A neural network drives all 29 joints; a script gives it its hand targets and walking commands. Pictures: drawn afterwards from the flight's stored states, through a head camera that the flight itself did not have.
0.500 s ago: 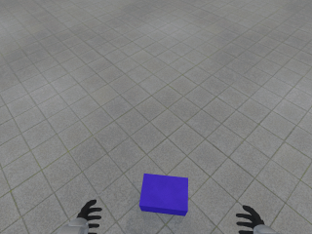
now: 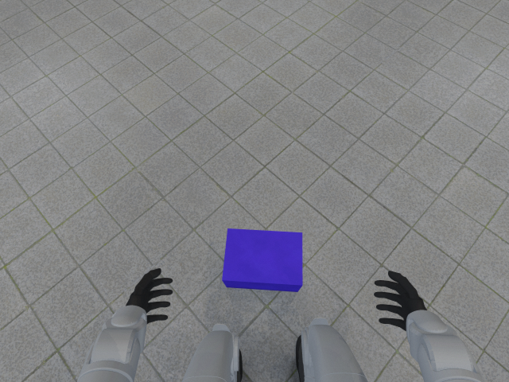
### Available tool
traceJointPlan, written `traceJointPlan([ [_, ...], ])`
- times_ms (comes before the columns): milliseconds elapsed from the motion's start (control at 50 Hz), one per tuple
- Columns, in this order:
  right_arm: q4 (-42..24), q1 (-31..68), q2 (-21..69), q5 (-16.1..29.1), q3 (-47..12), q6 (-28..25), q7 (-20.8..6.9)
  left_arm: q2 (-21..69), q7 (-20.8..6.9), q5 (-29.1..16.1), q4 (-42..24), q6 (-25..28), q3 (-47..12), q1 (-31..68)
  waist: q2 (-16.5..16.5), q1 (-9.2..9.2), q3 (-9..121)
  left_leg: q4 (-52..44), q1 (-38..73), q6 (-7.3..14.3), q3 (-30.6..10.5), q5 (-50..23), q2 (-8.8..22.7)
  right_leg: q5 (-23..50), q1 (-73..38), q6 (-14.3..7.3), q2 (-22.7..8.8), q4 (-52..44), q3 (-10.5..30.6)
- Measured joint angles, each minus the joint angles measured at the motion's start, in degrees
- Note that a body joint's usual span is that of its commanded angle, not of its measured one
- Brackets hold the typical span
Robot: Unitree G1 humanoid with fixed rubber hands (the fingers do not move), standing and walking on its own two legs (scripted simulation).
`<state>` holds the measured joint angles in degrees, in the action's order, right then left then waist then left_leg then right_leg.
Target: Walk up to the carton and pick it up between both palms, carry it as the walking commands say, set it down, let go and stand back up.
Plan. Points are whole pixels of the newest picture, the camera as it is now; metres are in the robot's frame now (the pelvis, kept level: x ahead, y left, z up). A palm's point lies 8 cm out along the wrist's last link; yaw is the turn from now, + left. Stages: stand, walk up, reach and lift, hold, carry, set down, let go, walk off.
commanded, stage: reach and lift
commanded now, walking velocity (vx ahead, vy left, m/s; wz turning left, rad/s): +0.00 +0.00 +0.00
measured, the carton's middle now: (263, 260) +0.43 +0.00 -0.63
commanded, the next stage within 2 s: none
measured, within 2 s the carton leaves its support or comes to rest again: neither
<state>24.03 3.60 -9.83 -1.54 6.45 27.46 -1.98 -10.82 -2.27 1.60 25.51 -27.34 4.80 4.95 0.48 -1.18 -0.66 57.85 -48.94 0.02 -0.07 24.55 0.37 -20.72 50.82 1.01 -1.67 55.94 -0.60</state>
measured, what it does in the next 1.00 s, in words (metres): lowers itself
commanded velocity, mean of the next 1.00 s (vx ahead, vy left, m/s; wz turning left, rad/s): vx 0.00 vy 0.00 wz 0.00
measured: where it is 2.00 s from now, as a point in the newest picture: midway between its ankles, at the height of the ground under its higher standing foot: outside the picture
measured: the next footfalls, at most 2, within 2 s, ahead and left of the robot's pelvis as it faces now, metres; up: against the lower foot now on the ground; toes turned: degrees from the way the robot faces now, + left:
none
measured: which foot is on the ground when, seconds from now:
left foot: down 0.00-1.00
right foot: down 0.00-1.00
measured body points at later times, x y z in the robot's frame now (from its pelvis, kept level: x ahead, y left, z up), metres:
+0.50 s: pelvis -0.04 -0.02 -0.04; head +0.18 -0.01 +0.35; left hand +0.38 +0.22 -0.14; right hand +0.36 -0.23 -0.14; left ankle +0.03 +0.12 -0.67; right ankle +0.06 -0.13 -0.67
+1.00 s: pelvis -0.02 +0.00 -0.05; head +0.28 +0.00 +0.28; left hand +0.49 +0.22 -0.17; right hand +0.46 -0.23 -0.17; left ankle +0.03 +0.12 -0.67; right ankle +0.06 -0.13 -0.67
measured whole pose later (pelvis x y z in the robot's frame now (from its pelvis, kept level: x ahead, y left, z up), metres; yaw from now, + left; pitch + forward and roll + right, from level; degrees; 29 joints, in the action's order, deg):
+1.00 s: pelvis -0.02 +0.00 -0.05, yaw +0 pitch +46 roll +0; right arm 42.7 51.1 -13.2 0.9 20.4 6.7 -0.6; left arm -18.6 -5.4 0.1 49.2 -6.2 17.8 56.5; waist 0.4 -1.6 5.9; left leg 63.5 -88.9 -0.1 -0.7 20.6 -0.6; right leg -16.6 90.4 1.6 -0.6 60.9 1.3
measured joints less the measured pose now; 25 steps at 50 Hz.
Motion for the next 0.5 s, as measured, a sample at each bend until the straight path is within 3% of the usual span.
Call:
traceJointPlan([
  [120,2.92,7.29,-0.11,1.43,0.8,0.4,1.03,-2.23,-0.57,-1.45,3.83,0.18,0.65,7.98,-0.34,-0.11,-2.3,2.61,-2.19,-0.41,-0.76,-0.43,-0.3,0.06,2.04,-0.44,-0.01,2.82,-0.3],
  [260,8.97,19.66,-0.28,3.25,2.57,-0.74,3.71,-5.34,-1.79,-3.05,12.85,1.82,1.84,22.29,-0.91,-0.3,-3.48,5.43,-8.07,-1.09,-1.67,-1.33,-0.43,0.66,7.77,-1.09,0.18,5.78,-0.78],
  [500,16.63,36.1,-0.07,5.86,6.25,-8.04,6.94,-8.54,-3.3,-3.92,23.91,9.99,5.86,39.86,-0.9,-0.66,-0.31,7.42,-22.77,-1.66,-2.21,-3.2,-0.42,2.6,22.38,-1.37,0.67,7.6,-0.75],
])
